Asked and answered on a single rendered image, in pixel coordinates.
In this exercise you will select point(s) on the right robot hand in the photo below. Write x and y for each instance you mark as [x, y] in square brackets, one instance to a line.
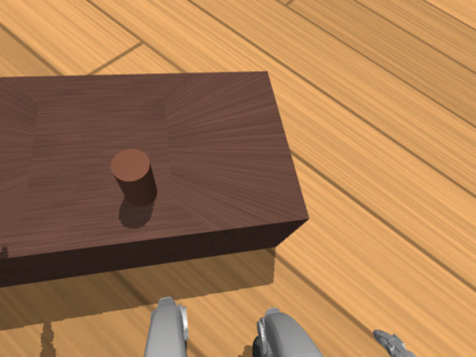
[392, 343]

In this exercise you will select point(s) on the can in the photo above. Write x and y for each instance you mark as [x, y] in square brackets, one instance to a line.
[133, 172]

